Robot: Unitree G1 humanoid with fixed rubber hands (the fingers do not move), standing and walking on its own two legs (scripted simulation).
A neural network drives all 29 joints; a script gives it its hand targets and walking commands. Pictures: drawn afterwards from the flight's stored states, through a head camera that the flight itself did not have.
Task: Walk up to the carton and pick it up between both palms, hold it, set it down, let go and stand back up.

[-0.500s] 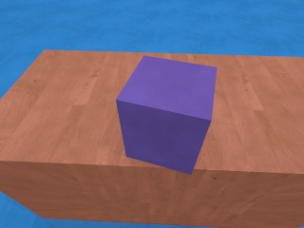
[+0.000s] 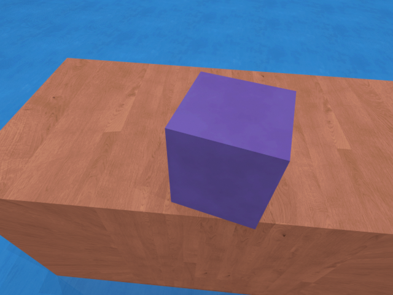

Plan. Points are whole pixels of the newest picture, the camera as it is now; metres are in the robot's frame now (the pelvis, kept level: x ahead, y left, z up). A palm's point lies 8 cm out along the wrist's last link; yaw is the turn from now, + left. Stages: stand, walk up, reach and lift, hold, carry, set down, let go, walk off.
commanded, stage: walk up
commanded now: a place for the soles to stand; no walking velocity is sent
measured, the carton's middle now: (228, 151) +0.42 -0.06 +0.07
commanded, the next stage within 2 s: reach and lift in 0.06 s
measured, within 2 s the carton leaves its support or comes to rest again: neither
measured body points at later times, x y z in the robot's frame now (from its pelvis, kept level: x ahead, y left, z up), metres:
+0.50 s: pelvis +0.01 -0.01 -0.01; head +0.02 +0.02 +0.44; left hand +0.19 +0.25 -0.10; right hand +0.16 -0.30 -0.08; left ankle +0.03 +0.14 -0.74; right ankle +0.01 -0.12 -0.74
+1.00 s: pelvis +0.02 +0.01 +0.00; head +0.01 +0.01 +0.45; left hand +0.21 +0.24 -0.05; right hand +0.17 -0.25 -0.05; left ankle +0.03 +0.14 -0.74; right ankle +0.01 -0.12 -0.74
